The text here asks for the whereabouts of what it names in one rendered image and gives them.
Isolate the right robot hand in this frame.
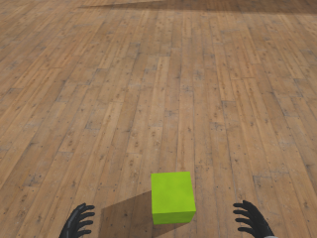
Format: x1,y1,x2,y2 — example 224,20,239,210
233,200,274,238

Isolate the carton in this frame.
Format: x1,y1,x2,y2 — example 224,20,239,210
151,172,196,225

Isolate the left robot hand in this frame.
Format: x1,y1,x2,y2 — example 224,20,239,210
58,202,95,238

